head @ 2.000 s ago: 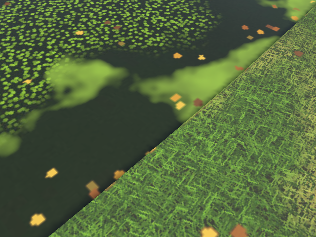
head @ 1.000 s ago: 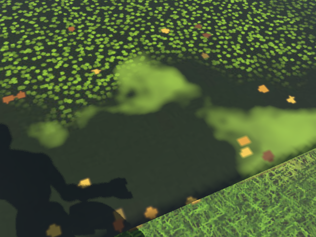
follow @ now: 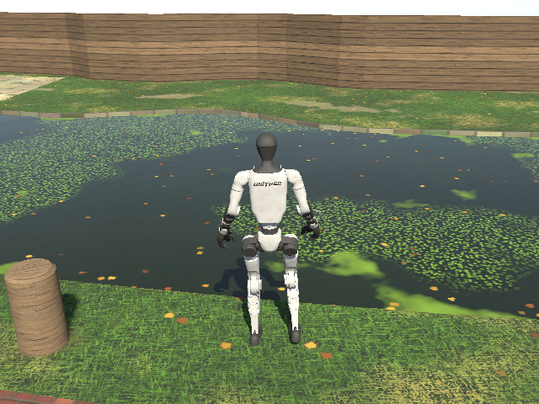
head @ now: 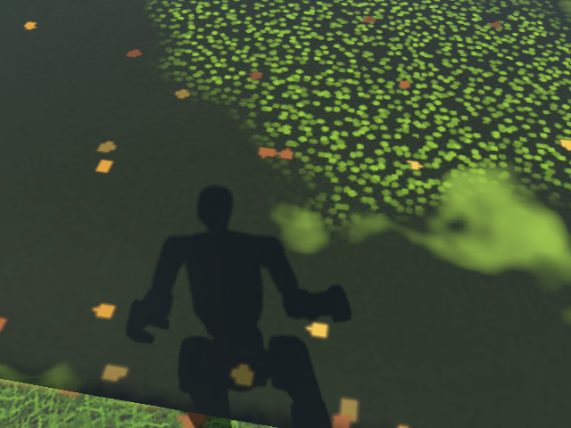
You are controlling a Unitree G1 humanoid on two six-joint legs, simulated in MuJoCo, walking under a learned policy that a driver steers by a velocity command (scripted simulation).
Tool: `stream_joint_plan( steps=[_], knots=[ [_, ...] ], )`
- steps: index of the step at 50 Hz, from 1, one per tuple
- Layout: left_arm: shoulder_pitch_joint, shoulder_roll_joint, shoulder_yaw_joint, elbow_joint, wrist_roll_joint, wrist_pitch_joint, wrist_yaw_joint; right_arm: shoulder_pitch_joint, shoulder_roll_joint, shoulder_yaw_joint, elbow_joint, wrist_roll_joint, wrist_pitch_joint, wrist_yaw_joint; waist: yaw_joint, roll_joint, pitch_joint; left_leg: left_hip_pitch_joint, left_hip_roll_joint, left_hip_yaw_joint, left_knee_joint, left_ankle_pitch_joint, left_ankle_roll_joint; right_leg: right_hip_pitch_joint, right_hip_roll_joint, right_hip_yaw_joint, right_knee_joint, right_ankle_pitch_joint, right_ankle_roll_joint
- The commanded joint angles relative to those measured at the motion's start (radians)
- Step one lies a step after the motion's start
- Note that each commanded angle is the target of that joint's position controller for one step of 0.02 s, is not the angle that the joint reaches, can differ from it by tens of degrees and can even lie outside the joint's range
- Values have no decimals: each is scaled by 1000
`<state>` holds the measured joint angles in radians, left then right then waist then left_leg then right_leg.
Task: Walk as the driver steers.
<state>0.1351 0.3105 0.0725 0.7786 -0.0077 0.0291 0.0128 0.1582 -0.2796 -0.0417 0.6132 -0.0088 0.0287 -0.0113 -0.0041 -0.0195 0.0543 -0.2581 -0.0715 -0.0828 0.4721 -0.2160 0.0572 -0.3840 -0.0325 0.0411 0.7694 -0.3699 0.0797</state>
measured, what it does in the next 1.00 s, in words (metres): steps on the spot: right foot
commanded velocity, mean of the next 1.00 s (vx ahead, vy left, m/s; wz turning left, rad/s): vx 0.00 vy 0.00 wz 0.05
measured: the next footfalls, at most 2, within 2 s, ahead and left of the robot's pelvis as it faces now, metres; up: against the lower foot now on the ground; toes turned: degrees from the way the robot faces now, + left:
right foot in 0.08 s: +0.05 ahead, -0.15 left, +0.00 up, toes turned +2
left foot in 1.40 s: +0.13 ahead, +0.11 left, +0.00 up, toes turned +2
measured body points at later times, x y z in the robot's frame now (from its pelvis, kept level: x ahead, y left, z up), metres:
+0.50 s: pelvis +0.01 -0.03 +0.00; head +0.02 -0.03 +0.45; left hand +0.14 +0.22 -0.12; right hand +0.12 -0.30 -0.12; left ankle +0.02 +0.09 -0.74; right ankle +0.01 -0.15 -0.74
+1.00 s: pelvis +0.02 -0.05 +0.00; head +0.03 -0.05 +0.45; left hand +0.08 +0.21 -0.14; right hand +0.08 -0.31 -0.15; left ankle +0.02 +0.09 -0.74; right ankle +0.01 -0.15 -0.74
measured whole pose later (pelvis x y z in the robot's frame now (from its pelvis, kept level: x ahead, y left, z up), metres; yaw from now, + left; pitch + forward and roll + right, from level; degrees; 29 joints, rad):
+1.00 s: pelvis +0.02 -0.05 +0.00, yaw +1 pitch -2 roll +0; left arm 0.22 0.24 0.01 0.98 0.00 -0.02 0.02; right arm 0.22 -0.23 -0.05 0.99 0.00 0.02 -0.05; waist 0.01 0.00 0.04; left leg -0.17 -0.02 -0.12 0.46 -0.25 -0.02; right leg -0.16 0.03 0.00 0.47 -0.28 -0.03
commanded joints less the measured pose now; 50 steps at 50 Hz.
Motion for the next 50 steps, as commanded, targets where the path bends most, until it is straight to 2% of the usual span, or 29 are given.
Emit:
stream_joint_plan(
  steps=[1, 3, 4, 5, 6, 7, 8, 11, 15, 19, 33, 50],
  knots=[
    [-22, 82, 15, -69, -2, -21, -5, -16, -147, -38, -39, 2, -10, 6, -17, 162, -88, 46, 256, -256, -115, 150, 172, 65, 2, -8, -126, 12, -16],
    [26, 59, 6, -54, 10, -32, -14, -30, -112, -22, -20, 12, -12, 8, 28, 125, -91, 3, 220, -241, -84, 131, 122, 201, 6, -20, -364, 213, -41],
    [40, 78, 5, -54, 26, -39, -14, 8, -86, -12, -3, 1, -20, 9, 19, 84, -114, -29, 184, -222, -63, 86, 70, 291, -46, 39, -399, 351, -62],
    [37, 156, 18, -64, 32, -41, -9, 64, -85, -13, 5, -18, -29, 12, -35, -45, -130, -59, 103, -146, 4, -19, 19, 327, -147, 121, -364, 528, -110],
    [-6, 134, 12, -48, 26, -41, -13, 86, -68, -12, 13, -17, -31, 9, -70, -148, -136, 17, 56, -61, -12, -82, -23, 212, -159, 142, -374, 363, -172],
    [-42, 79, -1, -64, 22, -44, -18, 41, -98, -16, 23, -22, -27, 6, -40, -119, -104, 58, 63, -58, -16, -52, -43, 156, -121, 127, -398, 217, -164],
    [-42, 70, -5, -61, 24, -48, -18, 3, -111, -23, 20, -16, -21, 2, -22, -100, -84, 54, 63, -61, -11, -26, -37, 141, -93, 100, -397, 159, -135],
    [-4, 79, -11, -47, 21, -66, -14, 5, -92, -21, 29, -11, -6, -3, -7, -60, -62, 41, 76, -84, -21, 39, -18, 146, -63, 65, -377, 156, -104],
    [21, 67, -19, -37, 17, -61, -3, 25, -75, -21, 59, -7, -14, -6, 7, -4, -62, 27, 78, -89, -28, 78, -23, 173, -48, 48, -351, 183, -104],
    [24, 59, -25, -27, 16, -56, 0, 44, -70, -24, 88, -4, -17, -11, 10, 26, -62, 36, 80, -89, -30, 107, -34, 182, -38, 41, -343, 199, -108],
    [49, 46, -37, 61, 11, -58, -3, 79, -71, -30, 199, 1, -13, -34, 5, 20, -48, 94, 85, -81, -35, 176, -49, 177, -16, 26, -366, 230, -109],
    [100, 42, -45, 177, 9, -54, 7, 86, -54, -24, 367, 6, -13, -42, 9, 18, -21, 99, 77, -50, -64, 156, -67, 188, -6, 28, -402, 231, -119]
  ],
)
Keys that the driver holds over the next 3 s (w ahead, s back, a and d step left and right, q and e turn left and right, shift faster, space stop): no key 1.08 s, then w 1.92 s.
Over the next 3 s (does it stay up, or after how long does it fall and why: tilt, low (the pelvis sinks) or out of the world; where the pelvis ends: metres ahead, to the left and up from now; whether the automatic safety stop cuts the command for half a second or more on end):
stays up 0.92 -0.08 -0.09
